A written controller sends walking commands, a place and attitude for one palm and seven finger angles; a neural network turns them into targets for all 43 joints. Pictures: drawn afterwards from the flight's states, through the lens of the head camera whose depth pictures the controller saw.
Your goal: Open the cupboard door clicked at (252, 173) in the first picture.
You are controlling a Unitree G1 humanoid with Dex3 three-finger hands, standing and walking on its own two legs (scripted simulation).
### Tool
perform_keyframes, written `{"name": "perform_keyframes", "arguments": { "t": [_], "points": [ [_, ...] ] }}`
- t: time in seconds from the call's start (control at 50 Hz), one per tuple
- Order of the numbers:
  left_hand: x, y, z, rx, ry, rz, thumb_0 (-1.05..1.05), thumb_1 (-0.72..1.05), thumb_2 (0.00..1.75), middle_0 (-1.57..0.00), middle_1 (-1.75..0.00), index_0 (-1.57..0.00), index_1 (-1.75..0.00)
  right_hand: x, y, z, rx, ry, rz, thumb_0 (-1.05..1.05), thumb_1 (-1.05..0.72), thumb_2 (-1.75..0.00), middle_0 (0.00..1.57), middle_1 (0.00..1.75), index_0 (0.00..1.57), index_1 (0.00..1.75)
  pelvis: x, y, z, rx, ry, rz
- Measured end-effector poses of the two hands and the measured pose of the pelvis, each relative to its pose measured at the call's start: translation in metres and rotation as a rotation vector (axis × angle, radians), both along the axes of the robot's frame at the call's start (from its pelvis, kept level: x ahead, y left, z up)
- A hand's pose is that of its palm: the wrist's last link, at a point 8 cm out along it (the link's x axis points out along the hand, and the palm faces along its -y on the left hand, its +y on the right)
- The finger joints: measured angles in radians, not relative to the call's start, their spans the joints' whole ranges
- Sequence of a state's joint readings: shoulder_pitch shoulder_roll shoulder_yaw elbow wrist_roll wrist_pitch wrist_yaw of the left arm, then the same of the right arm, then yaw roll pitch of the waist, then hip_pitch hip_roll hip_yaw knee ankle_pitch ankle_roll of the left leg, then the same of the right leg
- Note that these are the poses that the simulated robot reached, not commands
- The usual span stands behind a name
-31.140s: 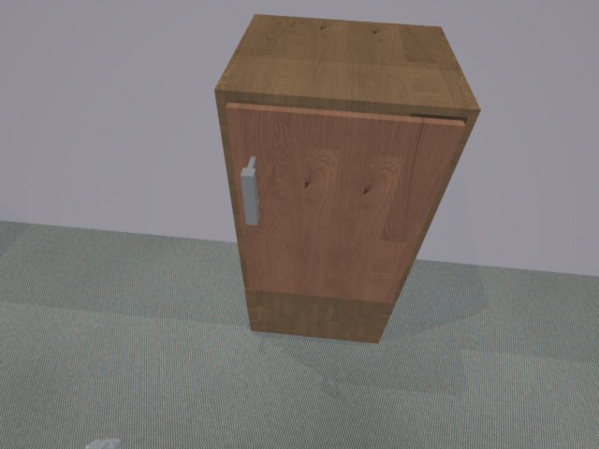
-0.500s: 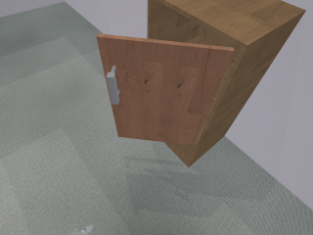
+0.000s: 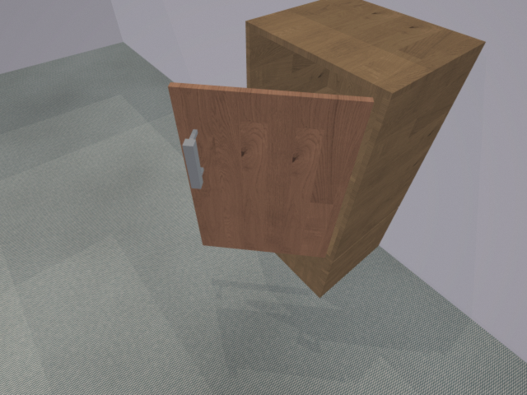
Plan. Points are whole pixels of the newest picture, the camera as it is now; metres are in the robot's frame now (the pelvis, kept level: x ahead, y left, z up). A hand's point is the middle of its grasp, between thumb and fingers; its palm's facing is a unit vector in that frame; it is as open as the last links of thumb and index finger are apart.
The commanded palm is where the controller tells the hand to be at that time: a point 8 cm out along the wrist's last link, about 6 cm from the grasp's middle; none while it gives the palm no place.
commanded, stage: come to a stop and stand still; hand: left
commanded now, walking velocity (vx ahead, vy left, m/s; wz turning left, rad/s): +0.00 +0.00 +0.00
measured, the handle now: (195, 159) +0.62 +0.20 -0.03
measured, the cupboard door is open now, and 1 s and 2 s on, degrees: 44 44 44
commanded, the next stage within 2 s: look again from close up in 0.20 s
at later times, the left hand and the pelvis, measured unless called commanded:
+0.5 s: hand out of the picture +0.01 +0.18 -0.18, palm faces -0.01 -0.98 -0.22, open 7.3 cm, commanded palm none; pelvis +0.01 +0.01 -0.01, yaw +0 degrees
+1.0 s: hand out of the picture +0.03 +0.18 -0.18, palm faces -0.01 -0.98 -0.19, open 7.3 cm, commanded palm none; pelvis +0.02 +0.00 -0.01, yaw -1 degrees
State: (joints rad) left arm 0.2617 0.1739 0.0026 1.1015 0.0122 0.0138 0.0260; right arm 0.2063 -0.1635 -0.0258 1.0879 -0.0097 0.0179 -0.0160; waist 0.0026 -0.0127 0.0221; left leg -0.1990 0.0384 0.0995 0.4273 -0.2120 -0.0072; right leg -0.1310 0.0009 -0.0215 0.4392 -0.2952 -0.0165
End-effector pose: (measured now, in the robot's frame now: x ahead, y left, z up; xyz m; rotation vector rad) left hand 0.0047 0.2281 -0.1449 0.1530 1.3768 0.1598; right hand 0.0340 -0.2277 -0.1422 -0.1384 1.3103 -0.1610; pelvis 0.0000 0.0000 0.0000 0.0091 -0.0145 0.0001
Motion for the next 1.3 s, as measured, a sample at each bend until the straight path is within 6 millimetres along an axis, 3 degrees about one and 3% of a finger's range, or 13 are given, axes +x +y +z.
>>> {"name": "perform_keyframes", "arguments": {
  "t": [0.2,0.32,0.52,0.74,1.06,1.2,1.3],
  "points": [
    [-0.01,-0.014,-0.004,-0.036,0.029,0.0,0.01,0.93,0.9,-0.2,-0.3,-0.21,-0.3,-0.053,-0.002,0.002,-0.007,0.14,-0.022,0.0,-0.91,-0.9,0.2,0.3,0.2,0.3,-0.003,-0.005,0.002,-0.005,0.001,0.005],
    [-0.012,-0.017,-0.004,-0.035,0.049,-0.005,0.01,0.92,0.9,-0.2,-0.3,-0.2,-0.3,-0.07,0.006,0.001,0.01,0.195,-0.034,0.01,-0.91,-0.9,0.2,0.3,0.2,0.3,0.001,-0.004,0.002,-0.011,0.012,0.004],
    [0.004,0.004,-0.001,0.019,0.003,-0.031,0.01,0.92,0.9,-0.2,-0.3,-0.21,-0.3,-0.042,0.029,-0.017,0.057,0.091,-0.004,0.01,-0.91,-0.9,0.2,0.3,0.2,0.3,0.007,0.011,-0.007,-0.011,0.017,0.006],
    [0.024,0.01,-0.001,0.022,-0.034,-0.042,0.01,0.92,0.9,-0.2,-0.3,-0.2,-0.3,-0.019,0.018,-0.012,0.022,0.043,0.0,0.02,-0.93,-0.9,0.2,0.3,0.2,0.3,0.014,0.011,-0.007,0.006,0.016,-0.011],
    [0.013,-0.001,-0.009,-0.015,0.008,-0.023,0.0,0.91,0.9,-0.2,-0.3,-0.2,-0.3,0.004,0.004,-0.008,0.0,0.027,0.019,0.01,-0.91,-0.9,0.2,0.3,0.2,0.3,0.023,0.004,-0.009,0.0,0.013,-0.015],
    [0.005,0.006,-0.017,-0.028,0.073,0.015,0.0,0.91,0.9,-0.2,-0.3,-0.21,-0.3,0.016,0.013,-0.008,-0.012,0.054,0.021,0.01,-0.91,-0.9,0.2,0.3,0.2,0.3,0.044,0.012,-0.013,0.001,0.017,-0.014],
    [0.015,0.011,-0.014,-0.014,0.097,0.011,0.01,0.91,0.9,-0.2,-0.3,-0.2,-0.3,0.022,0.019,-0.007,-0.024,0.059,-0.002,0.01,-0.92,-0.9,0.2,0.3,0.2,0.3,0.05,0.016,-0.01,0.001,0.021,-0.023]
  ]
}}
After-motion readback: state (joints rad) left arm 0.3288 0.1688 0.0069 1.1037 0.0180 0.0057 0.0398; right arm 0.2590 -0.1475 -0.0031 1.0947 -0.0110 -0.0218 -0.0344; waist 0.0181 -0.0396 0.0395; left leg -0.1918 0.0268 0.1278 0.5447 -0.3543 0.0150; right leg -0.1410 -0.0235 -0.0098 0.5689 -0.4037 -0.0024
